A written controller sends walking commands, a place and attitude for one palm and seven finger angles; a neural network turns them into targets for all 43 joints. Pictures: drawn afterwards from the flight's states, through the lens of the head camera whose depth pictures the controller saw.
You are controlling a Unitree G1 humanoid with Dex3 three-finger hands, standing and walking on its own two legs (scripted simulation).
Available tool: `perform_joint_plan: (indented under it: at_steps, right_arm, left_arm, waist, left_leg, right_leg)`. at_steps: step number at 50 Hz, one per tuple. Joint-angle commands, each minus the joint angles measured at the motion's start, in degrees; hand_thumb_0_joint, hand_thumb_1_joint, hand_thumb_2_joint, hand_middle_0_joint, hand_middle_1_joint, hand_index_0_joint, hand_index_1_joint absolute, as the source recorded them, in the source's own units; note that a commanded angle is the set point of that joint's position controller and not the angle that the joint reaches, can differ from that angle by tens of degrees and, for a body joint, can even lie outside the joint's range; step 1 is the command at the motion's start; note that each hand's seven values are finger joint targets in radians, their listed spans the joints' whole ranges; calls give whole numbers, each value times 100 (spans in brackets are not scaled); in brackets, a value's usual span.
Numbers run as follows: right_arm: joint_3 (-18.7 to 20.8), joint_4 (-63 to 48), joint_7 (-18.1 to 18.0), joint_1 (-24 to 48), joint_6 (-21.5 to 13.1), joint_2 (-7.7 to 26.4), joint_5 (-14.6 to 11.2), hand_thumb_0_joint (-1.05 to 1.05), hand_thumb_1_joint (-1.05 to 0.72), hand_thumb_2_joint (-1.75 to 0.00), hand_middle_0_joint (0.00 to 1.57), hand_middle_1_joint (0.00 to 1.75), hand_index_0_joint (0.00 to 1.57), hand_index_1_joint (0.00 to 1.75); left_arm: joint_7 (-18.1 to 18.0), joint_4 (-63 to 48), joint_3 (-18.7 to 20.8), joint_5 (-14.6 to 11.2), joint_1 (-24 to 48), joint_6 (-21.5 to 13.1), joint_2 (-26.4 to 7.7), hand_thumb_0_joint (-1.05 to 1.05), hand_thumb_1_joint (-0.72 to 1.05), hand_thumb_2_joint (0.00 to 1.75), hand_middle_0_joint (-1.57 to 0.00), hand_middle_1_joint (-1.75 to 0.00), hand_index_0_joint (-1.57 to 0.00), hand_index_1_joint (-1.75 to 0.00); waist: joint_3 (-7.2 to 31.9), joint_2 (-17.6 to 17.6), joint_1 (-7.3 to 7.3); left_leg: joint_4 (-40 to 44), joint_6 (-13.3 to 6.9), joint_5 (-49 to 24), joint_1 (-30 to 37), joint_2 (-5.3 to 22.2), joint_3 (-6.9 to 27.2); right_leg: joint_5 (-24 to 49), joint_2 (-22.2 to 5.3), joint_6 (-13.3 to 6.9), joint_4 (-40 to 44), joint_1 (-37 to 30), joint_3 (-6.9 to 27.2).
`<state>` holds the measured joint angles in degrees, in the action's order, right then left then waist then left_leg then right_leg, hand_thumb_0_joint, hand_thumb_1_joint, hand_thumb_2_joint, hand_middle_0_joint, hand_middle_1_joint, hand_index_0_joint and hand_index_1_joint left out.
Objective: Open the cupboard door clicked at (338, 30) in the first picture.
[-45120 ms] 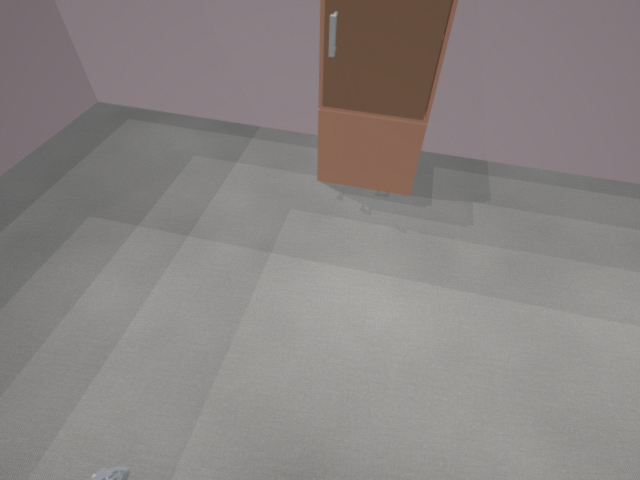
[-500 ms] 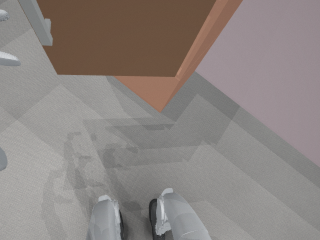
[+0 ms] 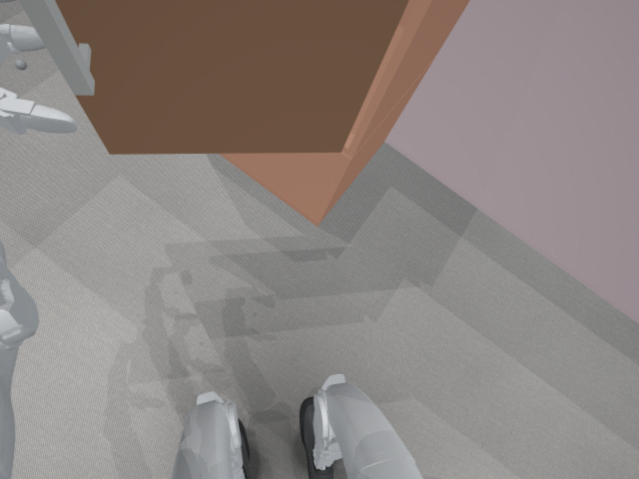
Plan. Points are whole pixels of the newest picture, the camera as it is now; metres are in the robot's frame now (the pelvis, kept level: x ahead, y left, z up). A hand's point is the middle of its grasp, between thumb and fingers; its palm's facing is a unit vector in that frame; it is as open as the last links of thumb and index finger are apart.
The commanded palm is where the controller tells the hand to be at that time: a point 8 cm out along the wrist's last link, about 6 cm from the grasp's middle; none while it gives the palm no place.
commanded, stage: slide the fingers in behind the handle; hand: left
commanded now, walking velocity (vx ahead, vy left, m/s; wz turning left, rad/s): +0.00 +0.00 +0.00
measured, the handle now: (61, 25) +0.61 +0.22 +0.06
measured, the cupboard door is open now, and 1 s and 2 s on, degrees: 43 43 42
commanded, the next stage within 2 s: close the thumb around the handle in 1.12 s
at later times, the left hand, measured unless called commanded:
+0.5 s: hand (58, 65) +0.56 +0.21 +0.07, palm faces +0.00 -1.00 -0.01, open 14.0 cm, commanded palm +0.55 +0.23 +0.06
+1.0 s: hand (80, 63) +0.56 +0.19 +0.06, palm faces +0.01 -1.00 -0.01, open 14.0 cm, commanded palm +0.55 +0.22 +0.06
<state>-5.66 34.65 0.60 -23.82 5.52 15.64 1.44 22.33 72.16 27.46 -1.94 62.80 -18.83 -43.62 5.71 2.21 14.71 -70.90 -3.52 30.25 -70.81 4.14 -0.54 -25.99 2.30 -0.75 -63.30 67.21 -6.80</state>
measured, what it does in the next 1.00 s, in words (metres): stands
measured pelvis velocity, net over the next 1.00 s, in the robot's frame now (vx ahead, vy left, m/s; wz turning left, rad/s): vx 0.01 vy -0.01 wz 0.01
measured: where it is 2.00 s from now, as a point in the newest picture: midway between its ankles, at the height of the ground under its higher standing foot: (279, 468)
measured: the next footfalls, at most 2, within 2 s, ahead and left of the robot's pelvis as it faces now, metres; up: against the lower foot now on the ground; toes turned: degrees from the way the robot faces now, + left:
none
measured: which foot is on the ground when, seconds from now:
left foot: down 0.00-1.00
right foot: down 0.00-1.00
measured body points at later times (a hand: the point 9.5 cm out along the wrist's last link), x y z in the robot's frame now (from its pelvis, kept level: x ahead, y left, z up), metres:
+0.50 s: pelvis +0.01 -0.01 +0.00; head +0.19 +0.03 +0.41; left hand +0.55 +0.27 +0.07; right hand -0.01 -0.27 -0.09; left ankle +0.01 +0.08 -0.63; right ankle +0.03 -0.12 -0.63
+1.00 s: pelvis +0.01 -0.01 +0.00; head +0.19 +0.02 +0.41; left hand +0.56 +0.25 +0.07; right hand -0.02 -0.27 -0.10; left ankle +0.01 +0.08 -0.63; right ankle +0.03 -0.12 -0.63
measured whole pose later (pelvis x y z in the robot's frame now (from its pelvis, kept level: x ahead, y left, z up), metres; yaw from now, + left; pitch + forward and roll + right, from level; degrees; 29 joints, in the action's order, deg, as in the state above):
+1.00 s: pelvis +0.01 -0.01 +0.00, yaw +0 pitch +29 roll -5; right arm -4.2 35.2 1.6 -23.2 5.1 14.9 1.9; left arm 15.8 70.3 25.5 -2.0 60.5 -21.5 -35.9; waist 6.4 2.6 13.6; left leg -69.8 -2.5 30.7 -68.7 4.1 -1.1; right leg -27.2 2.4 -1.6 -63.9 66.1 -6.1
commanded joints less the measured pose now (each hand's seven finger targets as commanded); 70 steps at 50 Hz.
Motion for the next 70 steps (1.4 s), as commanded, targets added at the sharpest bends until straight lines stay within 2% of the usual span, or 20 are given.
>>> perform_joint_plan:
  at_steps: [1,4,14,19,21,25,27,30,37,39,41,42,46,52,54,56,61,63,66,70]
  right_arm:
    - [496,-26,-95,-1280,-70,1284,43,0,-90,-90,20,30,20,30]
    - [500,-14,-65,-1294,-67,1248,42,0,-90,-90,20,30,20,30]
    - [502,-89,-33,-1251,-65,1205,42,0,-90,-90,20,30,20,30]
    - [537,-89,-25,-1234,-57,1190,20,0,-90,-90,20,30,20,30]
    - [548,-30,-16,-1215,-64,1171,17,0,-90,-90,20,30,20,30]
    - [565,20,-24,-1222,-87,1160,23,0,-90,-90,20,30,20,30]
    - [552,47,-26,-1223,-91,1163,41,0,-90,-90,20,30,20,30]
    - [556,29,-9,-1254,-105,1155,66,0,-90,-90,20,30,20,30]
    - [558,-60,38,-1215,-86,1121,54,0,-90,-90,20,30,20,30]
    - [554,-79,21,-1213,-76,1138,52,0,-90,-90,20,30,20,30]
    - [557,-67,36,-1176,-77,1100,41,0,-90,-90,20,30,20,30]
    - [572,-35,31,-1198,-77,1114,41,0,-90,-90,20,30,20,30]
    - [580,-19,17,-1237,-91,1125,49,0,-90,-90,20,30,20,30]
    - [570,9,10,-1239,-93,1131,35,0,-90,-90,20,30,20,30]
    - [562,14,2,-1235,-120,1117,37,0,-90,-90,20,30,20,30]
    - [558,15,-18,-1221,-125,1144,45,0,-90,-90,20,30,20,30]
    - [584,3,23,-1202,-133,1128,45,0,-90,-90,20,30,20,30]
    - [577,-5,6,-1194,-107,1159,28,0,-90,-90,20,30,20,30]
    - [563,14,-8,-1174,-112,1155,28,0,-90,-90,20,30,20,30]
    - [589,37,-7,-1195,-147,1162,46,0,-90,-90,20,30,20,30]
  left_arm:
    - [-132,-1328,78,-77,2573,-410,-1447,0,-50,30,-30,-120,-30,-120]
    - [-181,-1175,-28,-96,2380,-411,-1182,0,-50,30,-30,-120,-30,-120]
    - [-353,-1440,188,-84,2340,-503,-1389,0,-50,30,-30,-120,-30,-120]
    - [-339,-1529,101,-150,2219,-528,-1199,0,-50,30,-30,-120,-30,-120]
    - [-342,-1404,-153,-185,2257,-479,-813,0,-50,30,-30,-120,-30,-120]
    - [-420,-1416,-279,-173,2429,-518,-640,0,-50,30,-30,-120,-30,-120]
    - [-487,-1311,-261,-159,2503,-514,-650,0,-50,30,-30,-120,-30,-120]
    - [-579,-1339,-166,-107,2490,-577,-736,0,-50,30,-30,-120,-30,-120]
    - [-679,-1302,-107,-48,2215,-586,-739,0,-50,30,-30,-120,-30,-120]
    - [-690,-1473,66,-63,2307,-624,-982,0,-50,30,-30,-120,-30,-120]
    - [-679,-1464,-205,-38,2357,-621,-665,0,-50,30,-30,-120,-30,-120]
    - [-687,-1408,-212,-53,2381,-610,-628,0,-50,30,-30,-120,-30,-120]
    - [-686,-1541,-91,-108,2384,-666,-742,0,-50,30,-30,-120,-30,-120]
    - [-653,-1206,-125,-118,2205,-591,-679,0,-50,30,-30,-120,-30,-120]
    - [-649,-1251,-240,-132,2397,-621,-550,0,-50,30,-30,-120,-30,-120]
    - [-656,-1268,-59,-117,2425,-655,-843,0,-50,30,-30,-120,-30,-120]
    - [-612,-1360,-188,-121,2204,-734,-618,0,-50,30,-30,-120,-30,-120]
    - [-609,-1254,-78,-143,2113,-664,-757,0,-39,35,-31,-121,-31,-121]
    - [-607,-1235,-240,-135,2383,-615,-613,0,-22,42,-32,-123,-32,-123]
    - [-641,-1444,-186,-164,2419,-745,-630,0,0,52,-34,-125,-34,-125]
  waist:
    - [3308,1580,56]
    - [3160,1493,73]
    - [3382,1376,-38]
    - [3460,1396,-80]
    - [3279,1259,28]
    - [3271,1309,75]
    - [3103,1225,101]
    - [3390,1312,26]
    - [3400,1166,-48]
    - [3451,1197,-79]
    - [3391,1338,-35]
    - [3296,1142,13]
    - [3563,1281,-60]
    - [3176,949,-14]
    - [3084,1039,50]
    - [3252,1096,-2]
    - [3433,1385,-76]
    - [3282,1076,-67]
    - [3119,1129,26]
    - [3465,1340,-16]
  left_leg:
    - [732,231,-2910,3467,-35,831]
    - [717,231,-3054,3485,-26,835]
    - [633,158,-3052,3066,-89,615]
    - [668,173,-3120,3179,-98,602]
    - [673,168,-3012,3170,-91,610]
    - [665,174,-2998,3241,-103,617]
    - [675,168,-2871,3130,-101,621]
    - [627,182,-3067,3199,-114,628]
    - [612,166,-3076,2978,-138,539]
    - [594,142,-3070,2910,-144,507]
    - [643,178,-3044,3089,-128,547]
    - [648,163,-2955,3052,-119,556]
    - [649,175,-3163,3161,-138,557]
    - [683,135,-2765,2787,-155,490]
    - [694,131,-2717,2872,-150,522]
    - [640,138,-2735,2797,-152,503]
    - [663,198,-3070,3236,-136,565]
    - [671,166,-2901,2990,-136,536]
    - [687,168,-2705,2964,-128,571]
    - [671,209,-3033,3342,-121,641]
  right_leg:
    - [1332,159,-85,538,-607,280]
    - [1407,169,-100,533,-550,267]
    - [1868,168,-84,488,-1233,396]
    - [1943,167,-85,503,-1298,405]
    - [1847,164,-49,566,-1144,392]
    - [1804,150,-62,567,-1038,400]
    - [1696,149,-63,580,-1014,386]
    - [1854,145,-79,494,-1101,393]
    - [2069,152,-71,475,-1416,431]
    - [2156,151,-81,450,-1536,472]
    - [2003,149,-69,483,-1319,430]
    - [1938,154,-53,517,-1307,427]
    - [2127,145,-67,498,-1447,451]
    - [1947,152,-45,590,-1510,468]
    - [1817,154,-64,580,-1309,447]
    - [1873,142,-55,544,-1421,478]
    - [1933,146,-81,514,-1242,423]
    - [1909,152,-56,547,-1386,444]
    - [1696,149,-59,547,-1180,409]
    - [1806,148,-76,517,-1103,403]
